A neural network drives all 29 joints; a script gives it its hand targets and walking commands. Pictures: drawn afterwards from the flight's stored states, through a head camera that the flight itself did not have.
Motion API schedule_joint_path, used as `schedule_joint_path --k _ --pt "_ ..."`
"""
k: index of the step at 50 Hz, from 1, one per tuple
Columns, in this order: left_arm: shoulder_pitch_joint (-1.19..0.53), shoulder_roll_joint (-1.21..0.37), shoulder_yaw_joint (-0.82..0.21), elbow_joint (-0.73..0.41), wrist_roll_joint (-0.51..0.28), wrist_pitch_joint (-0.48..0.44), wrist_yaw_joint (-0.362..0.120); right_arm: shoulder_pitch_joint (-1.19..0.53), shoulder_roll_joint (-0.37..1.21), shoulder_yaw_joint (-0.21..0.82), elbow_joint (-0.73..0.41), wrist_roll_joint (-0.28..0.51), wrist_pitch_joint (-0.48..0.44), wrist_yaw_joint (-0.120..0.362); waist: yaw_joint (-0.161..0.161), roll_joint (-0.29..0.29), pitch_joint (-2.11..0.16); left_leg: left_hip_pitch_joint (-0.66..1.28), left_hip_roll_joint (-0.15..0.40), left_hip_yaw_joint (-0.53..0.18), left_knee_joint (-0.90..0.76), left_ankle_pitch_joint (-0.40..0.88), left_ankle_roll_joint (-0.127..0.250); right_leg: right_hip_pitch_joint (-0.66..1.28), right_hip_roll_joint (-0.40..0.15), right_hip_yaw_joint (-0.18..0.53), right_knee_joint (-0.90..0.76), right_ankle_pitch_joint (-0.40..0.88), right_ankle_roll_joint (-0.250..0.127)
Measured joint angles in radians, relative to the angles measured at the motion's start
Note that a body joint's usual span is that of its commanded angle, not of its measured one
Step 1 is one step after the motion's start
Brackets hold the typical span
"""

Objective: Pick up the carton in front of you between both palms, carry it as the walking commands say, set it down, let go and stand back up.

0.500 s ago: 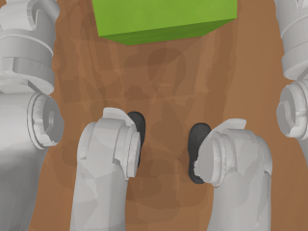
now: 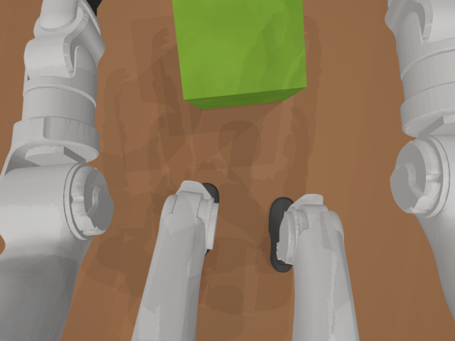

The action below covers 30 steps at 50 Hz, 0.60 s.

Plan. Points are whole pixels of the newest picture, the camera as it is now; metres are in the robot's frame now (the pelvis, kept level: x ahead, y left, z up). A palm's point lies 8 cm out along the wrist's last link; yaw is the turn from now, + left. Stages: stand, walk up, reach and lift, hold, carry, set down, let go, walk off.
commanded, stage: set down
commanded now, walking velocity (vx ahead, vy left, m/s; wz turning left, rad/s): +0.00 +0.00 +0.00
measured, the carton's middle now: (239, 51) +0.56 +0.05 -0.36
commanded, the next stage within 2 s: let go in 0.44 s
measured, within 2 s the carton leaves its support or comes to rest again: neither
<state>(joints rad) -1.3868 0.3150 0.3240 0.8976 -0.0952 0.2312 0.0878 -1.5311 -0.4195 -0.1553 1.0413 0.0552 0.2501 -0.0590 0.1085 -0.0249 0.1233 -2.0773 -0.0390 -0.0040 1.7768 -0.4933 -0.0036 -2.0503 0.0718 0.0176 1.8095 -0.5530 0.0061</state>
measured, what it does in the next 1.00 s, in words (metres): rises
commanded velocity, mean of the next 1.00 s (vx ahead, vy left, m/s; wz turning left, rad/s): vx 0.00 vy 0.00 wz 0.00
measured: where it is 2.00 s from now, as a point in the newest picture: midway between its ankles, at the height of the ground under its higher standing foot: (241, 239)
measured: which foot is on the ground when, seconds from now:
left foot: down 0.00-1.00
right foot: down 0.00-1.00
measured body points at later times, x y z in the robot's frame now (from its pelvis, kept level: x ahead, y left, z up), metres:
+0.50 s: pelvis +0.02 +0.00 +0.14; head +0.35 +0.01 +0.45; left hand +0.55 +0.25 +0.04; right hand +0.62 -0.14 +0.04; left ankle +0.11 +0.11 -0.45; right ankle +0.09 -0.11 -0.45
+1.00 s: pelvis +0.08 +0.01 +0.25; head +0.30 +0.02 +0.64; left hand +0.41 +0.26 +0.14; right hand +0.46 -0.18 +0.13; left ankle +0.11 +0.11 -0.45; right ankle +0.09 -0.11 -0.45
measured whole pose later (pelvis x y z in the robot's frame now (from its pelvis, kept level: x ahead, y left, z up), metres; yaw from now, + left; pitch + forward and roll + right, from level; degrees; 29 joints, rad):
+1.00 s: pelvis +0.08 +0.01 +0.25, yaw +0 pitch +31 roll -1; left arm -0.40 0.21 0.20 0.61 0.04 0.06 -0.10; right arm -0.47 -0.15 -0.21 0.64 -0.09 0.08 -0.03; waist 0.07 0.00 -0.06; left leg -1.02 -0.04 -0.03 0.73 -0.25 0.02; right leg -0.99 0.04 0.07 0.73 -0.28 0.01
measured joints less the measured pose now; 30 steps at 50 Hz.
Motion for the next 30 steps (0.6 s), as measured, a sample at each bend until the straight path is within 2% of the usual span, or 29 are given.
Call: schedule_joint_path --k 7,14,24,30 --pt "0.062 0.003 -0.003 -0.059 -0.011 0.028 -0.017 0.064 0.011 0.0 -0.068 0.001 0.029 0.008 -0.005 -0.004 -0.057 0.086 -0.003 -0.004 -0.151 0.031 -0.001 0.083 0.0 0.011 -0.149 0.033 0.0" --pt "0.105 -0.012 0.015 -0.058 0.011 0.021 -0.034 0.112 0.026 -0.028 -0.064 -0.021 0.019 0.026 -0.006 -0.007 -0.109 0.198 -0.004 -0.014 -0.32 0.076 -0.002 0.195 0.0 0.016 -0.321 0.081 -0.001" --pt "0.153 -0.043 0.064 -0.045 0.081 -0.014 -0.067 0.159 0.059 -0.087 -0.044 -0.078 -0.014 0.051 -0.008 -0.011 -0.13 0.379 0.003 -0.023 -0.569 0.158 -0.002 0.375 0.002 0.026 -0.576 0.171 -0.002" --pt "0.257 -0.061 0.061 -0.081 0.152 -0.04 -0.107 0.272 0.128 -0.133 -0.104 -0.148 -0.03 0.026 -0.024 -0.006 -0.136 0.495 0.008 -0.032 -0.707 0.201 0.001 0.496 0.001 0.027 -0.726 0.219 -0.001"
